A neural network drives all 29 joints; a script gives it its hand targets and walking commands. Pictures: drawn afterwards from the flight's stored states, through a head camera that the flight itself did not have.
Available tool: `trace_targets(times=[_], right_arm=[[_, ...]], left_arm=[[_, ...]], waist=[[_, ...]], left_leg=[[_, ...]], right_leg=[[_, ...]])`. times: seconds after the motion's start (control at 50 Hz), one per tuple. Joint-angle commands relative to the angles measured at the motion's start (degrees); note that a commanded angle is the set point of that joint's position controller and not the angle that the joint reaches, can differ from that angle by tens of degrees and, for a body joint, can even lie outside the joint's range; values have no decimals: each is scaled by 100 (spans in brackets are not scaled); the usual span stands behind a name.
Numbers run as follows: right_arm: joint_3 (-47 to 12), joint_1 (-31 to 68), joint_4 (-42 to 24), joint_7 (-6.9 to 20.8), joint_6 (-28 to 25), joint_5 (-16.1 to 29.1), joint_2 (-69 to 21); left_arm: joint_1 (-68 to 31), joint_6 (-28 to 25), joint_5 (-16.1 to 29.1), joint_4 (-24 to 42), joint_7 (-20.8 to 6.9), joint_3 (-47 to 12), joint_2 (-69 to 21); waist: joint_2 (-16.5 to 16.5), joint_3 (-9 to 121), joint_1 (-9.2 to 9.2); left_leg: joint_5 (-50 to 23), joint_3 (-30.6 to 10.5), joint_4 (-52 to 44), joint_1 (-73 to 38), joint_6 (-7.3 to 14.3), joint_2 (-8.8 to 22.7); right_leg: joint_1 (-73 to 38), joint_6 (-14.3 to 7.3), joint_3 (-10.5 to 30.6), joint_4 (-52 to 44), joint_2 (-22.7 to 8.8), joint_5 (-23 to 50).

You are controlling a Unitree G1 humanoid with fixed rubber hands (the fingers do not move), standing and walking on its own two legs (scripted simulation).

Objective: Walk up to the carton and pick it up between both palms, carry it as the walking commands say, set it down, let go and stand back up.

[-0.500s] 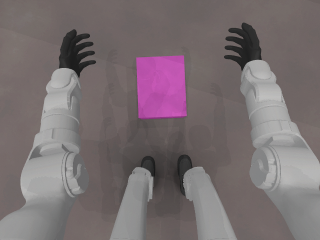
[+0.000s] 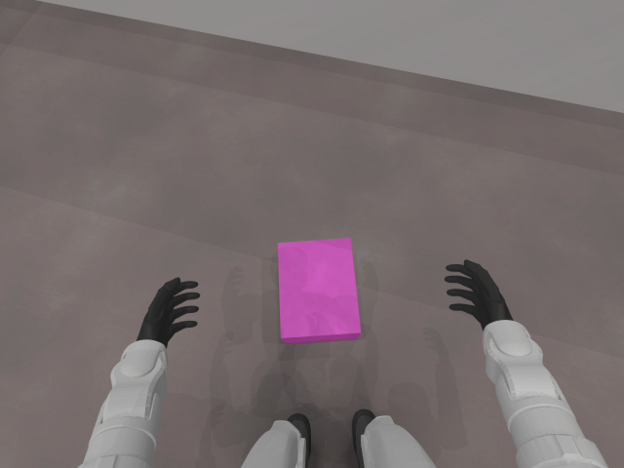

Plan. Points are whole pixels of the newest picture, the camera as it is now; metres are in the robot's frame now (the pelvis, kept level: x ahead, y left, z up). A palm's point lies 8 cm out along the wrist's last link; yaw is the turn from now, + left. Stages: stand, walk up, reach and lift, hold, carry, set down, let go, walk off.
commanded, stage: let go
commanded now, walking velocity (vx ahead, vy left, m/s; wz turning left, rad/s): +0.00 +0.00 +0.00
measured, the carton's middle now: (317, 291) +0.48 +0.02 -0.67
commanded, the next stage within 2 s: stand in 0.72 s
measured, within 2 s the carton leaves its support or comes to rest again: neither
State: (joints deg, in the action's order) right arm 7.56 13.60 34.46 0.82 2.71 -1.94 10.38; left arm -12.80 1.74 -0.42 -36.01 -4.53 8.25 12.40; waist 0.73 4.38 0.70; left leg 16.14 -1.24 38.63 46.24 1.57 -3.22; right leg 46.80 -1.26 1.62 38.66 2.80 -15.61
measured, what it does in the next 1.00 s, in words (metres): stands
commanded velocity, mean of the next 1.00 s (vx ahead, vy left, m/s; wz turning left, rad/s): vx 0.00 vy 0.00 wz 0.00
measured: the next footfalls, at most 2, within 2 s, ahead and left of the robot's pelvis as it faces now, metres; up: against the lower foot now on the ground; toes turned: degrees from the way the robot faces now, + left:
none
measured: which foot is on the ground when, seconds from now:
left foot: down 0.00-1.00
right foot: down 0.00-1.00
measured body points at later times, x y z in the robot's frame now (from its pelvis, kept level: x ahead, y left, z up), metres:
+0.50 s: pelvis +0.03 +0.00 +0.03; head +0.05 +0.00 +0.48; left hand +0.19 +0.23 -0.05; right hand +0.20 -0.24 -0.05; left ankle +0.00 +0.10 -0.71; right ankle +0.01 -0.10 -0.71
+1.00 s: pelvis +0.03 +0.00 +0.03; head +0.04 +0.00 +0.48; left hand +0.18 +0.29 -0.06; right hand +0.18 -0.29 -0.06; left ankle +0.00 +0.10 -0.71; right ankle +0.01 -0.10 -0.71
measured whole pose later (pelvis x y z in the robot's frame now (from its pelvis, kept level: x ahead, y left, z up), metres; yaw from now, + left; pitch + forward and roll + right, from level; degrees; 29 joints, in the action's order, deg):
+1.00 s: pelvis +0.03 +0.00 +0.03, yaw +0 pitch +0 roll +0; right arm 2.5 -10.3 41.6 -0.9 1.1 -2.1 18.7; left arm 11.0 1.2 -2.1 -39.6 0.8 2.4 19.5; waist -0.3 -0.2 0.2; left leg 16.9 -1.9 26.8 9.6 1.7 -2.6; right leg 10.0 -1.7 2.0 26.4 3.1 -16.1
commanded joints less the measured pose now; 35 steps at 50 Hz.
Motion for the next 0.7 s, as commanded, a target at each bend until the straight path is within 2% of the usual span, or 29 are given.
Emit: trace_targets(times=[0.0,0.1,0.26,0.34,0.44,0.68], right_arm=[[-36,-421,-490,42,-210,60,411],[-234,-1288,-931,65,-332,150,449],[-259,-2424,-1418,164,-226,192,511],[-303,-2452,-1492,249,12,204,618],[-326,-2455,-1485,331,297,166,702],[-300,-2439,-1555,272,400,181,754]], left_arm=[[381,-193,5,564,64,-46,432],[1307,-270,-56,1040,118,-188,448],[2384,-133,-42,1629,80,-381,367],[2335,89,27,1683,21,-444,432],[2294,368,0,1700,-5,-464,464],[2423,592,-64,1691,79,-441,521]], waist=[[-68,2065,-36],[-106,1463,10],[-28,316,37],[-60,-273,-28],[-58,-711,-29],[-42,-405,50]], left_leg=[[-1425,-184,-526,-1841,-265,267],[-1256,-166,-906,-2549,-210,231],[-1486,-151,-1518,-3498,-197,224],[-1095,-80,-1623,-3690,-194,251],[-832,-37,-1687,-3733,-184,265],[-1464,-86,-1544,-3906,-145,227]], right_leg=[[-2191,189,174,-476,-223,1506],[-3062,237,144,-871,-250,1594],[-4068,218,129,-1519,-205,1797],[-4026,203,78,-1652,-223,1222],[-4082,171,42,-1649,-195,971],[-4326,186,76,-1441,-102,1706]])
